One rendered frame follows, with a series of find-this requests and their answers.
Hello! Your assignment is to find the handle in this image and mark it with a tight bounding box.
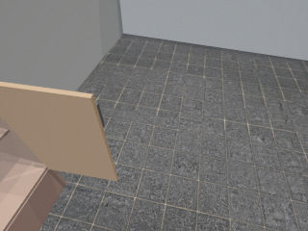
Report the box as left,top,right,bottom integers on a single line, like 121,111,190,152
95,102,105,128

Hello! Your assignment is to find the cupboard door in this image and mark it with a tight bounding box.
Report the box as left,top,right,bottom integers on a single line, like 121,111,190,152
0,82,118,181

